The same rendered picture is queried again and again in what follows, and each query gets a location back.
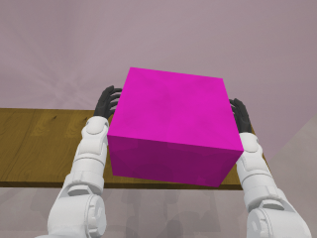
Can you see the left robot forearm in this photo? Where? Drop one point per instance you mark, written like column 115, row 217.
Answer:
column 86, row 175

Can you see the right robot forearm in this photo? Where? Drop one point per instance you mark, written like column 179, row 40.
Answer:
column 256, row 180

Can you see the robot left hand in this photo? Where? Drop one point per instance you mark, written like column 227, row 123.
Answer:
column 104, row 104

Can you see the robot left upper arm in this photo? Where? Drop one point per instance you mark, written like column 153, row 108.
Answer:
column 78, row 216

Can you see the robot right upper arm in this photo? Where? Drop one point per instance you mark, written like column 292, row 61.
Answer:
column 273, row 223

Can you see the carton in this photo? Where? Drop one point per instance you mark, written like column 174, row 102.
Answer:
column 175, row 127

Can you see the table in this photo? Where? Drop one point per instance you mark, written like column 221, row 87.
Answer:
column 38, row 146

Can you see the robot right hand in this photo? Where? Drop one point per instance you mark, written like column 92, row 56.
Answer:
column 241, row 116

